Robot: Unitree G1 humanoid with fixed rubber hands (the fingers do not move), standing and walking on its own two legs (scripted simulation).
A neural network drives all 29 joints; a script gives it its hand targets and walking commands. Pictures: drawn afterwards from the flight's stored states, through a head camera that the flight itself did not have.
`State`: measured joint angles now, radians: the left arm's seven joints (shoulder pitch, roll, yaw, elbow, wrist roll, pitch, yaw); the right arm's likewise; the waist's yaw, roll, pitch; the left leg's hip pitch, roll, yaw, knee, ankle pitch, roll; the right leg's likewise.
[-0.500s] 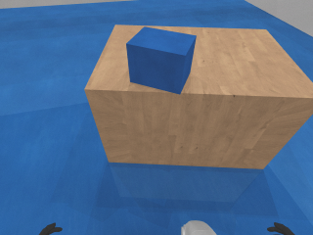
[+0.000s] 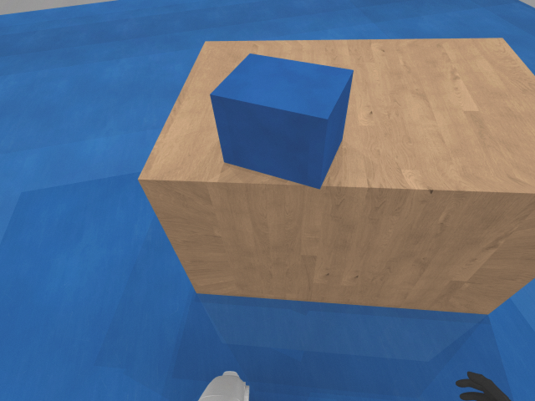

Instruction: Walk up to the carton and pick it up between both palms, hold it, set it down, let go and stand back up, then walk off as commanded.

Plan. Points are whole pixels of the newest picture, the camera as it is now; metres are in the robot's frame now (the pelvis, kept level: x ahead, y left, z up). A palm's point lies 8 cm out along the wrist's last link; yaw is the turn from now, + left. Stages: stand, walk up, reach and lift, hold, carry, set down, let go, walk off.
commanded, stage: walk up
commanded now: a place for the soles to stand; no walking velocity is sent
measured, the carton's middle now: (283, 119) +0.70 -0.03 +0.01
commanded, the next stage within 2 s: none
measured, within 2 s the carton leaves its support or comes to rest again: neither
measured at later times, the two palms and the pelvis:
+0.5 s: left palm (93, 355) +0.21 +0.31 -0.08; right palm (481, 325) +0.23 -0.32 -0.06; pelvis +0.14 +0.00 +0.00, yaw -2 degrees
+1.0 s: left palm (109, 321) +0.27 +0.31 -0.09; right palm (465, 295) +0.28 -0.32 -0.08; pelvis +0.20 -0.01 -0.01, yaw -2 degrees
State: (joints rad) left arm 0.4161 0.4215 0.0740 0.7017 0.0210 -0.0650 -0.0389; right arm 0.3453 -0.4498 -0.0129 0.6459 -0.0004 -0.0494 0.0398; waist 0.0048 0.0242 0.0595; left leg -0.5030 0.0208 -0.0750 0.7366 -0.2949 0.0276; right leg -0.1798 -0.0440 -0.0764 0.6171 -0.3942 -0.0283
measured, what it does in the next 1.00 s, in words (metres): walks ahead: left foot, then right foot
